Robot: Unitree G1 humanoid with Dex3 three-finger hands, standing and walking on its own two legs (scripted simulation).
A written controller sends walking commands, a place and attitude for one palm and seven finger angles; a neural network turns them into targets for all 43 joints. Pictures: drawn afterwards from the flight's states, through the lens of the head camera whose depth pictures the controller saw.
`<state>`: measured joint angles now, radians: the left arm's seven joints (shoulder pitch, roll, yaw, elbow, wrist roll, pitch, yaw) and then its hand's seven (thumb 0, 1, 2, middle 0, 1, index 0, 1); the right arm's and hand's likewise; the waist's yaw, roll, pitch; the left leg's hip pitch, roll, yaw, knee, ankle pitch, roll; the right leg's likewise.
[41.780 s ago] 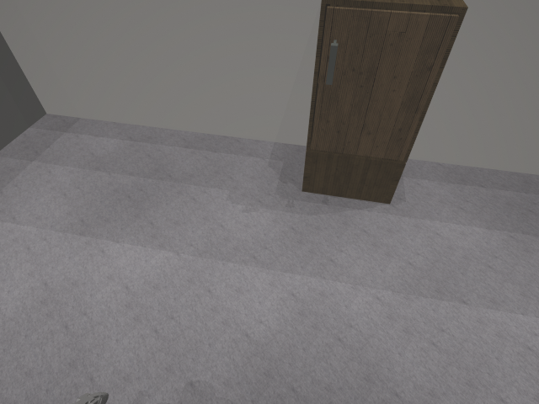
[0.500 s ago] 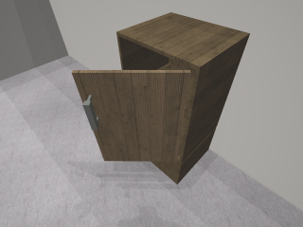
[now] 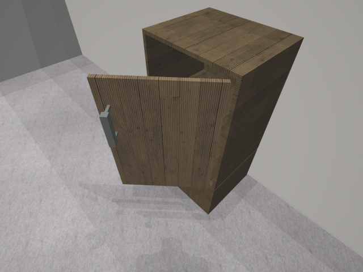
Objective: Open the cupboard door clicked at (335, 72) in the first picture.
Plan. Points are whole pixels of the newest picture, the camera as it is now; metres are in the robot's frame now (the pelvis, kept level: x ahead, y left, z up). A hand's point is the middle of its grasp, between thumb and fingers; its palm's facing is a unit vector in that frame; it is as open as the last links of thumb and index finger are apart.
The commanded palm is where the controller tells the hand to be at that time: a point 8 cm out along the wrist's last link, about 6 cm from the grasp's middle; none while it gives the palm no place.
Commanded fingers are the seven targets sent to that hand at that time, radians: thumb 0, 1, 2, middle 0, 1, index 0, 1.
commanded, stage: look again from close up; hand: left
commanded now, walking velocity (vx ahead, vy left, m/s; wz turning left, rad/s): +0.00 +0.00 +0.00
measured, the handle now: (110, 126) +0.56 +0.27 -0.04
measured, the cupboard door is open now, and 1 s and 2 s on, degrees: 43 43 43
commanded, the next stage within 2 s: raise the hand with hooked fingers in 0.36 s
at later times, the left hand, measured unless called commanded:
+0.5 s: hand out of the picture +0.00 +0.17 -0.17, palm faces +0.07 -0.98 -0.17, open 7.4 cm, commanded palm +0.10 +0.22 -0.07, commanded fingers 0.00 0.83 0.87 -0.20 -0.34 -0.20 -0.34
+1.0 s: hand (88, 267) +0.15 +0.22 -0.07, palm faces +0.13 -0.99 -0.04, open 9.3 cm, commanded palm +0.15 +0.27 -0.06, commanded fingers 0.00 0.25 0.62 -0.25 -0.72 -0.25 -0.72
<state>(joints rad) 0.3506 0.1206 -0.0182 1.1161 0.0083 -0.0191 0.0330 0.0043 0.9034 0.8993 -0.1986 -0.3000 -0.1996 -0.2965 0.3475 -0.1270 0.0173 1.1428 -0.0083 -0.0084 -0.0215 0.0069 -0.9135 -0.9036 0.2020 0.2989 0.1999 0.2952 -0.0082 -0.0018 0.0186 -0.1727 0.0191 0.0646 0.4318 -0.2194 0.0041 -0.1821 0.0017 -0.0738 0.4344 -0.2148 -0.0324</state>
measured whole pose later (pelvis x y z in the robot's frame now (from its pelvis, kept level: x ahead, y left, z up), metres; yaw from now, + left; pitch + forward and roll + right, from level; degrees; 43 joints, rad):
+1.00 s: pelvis -0.01 +0.00 -0.10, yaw +3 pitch +14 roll -2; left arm 0.53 0.22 0.17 0.00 -0.25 -0.48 -0.27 0.01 0.47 0.72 -0.23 -0.58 -0.23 -0.57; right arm 0.13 -0.24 -0.03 0.45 0.01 -0.21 -0.02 0.01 -0.91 -0.90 0.20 0.30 0.20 0.30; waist 0.04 -0.02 -0.15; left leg -0.92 0.02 -0.02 1.24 -0.56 0.01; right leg -0.88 -0.01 -0.12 1.19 -0.55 -0.04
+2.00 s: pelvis +0.00 +0.03 -0.08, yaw +2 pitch +15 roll -3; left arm 0.05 0.40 0.40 0.33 -0.35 -0.34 -0.50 -0.01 -0.49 0.30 -0.30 -1.20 -0.30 -1.19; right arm 0.27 -0.27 0.05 0.52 0.04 -0.18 -0.05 0.01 -0.91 -0.90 0.21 0.30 0.21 0.30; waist -0.01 0.03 -0.12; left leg -0.86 0.02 0.00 1.11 -0.51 0.04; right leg -0.82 -0.01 -0.10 1.04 -0.48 -0.01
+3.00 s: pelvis -0.01 +0.02 -0.08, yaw +1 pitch +16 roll -3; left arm -0.23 0.47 0.46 0.62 -0.33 -0.35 -0.56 -0.01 -0.50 0.30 -0.30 -1.20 -0.30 -1.20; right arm 0.27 -0.29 0.05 0.56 0.04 -0.15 -0.07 0.01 -0.91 -0.90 0.21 0.30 0.21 0.30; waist -0.03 0.01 -0.12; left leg -0.91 0.03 0.00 1.12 -0.50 0.03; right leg -0.86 0.00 -0.09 1.05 -0.47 -0.02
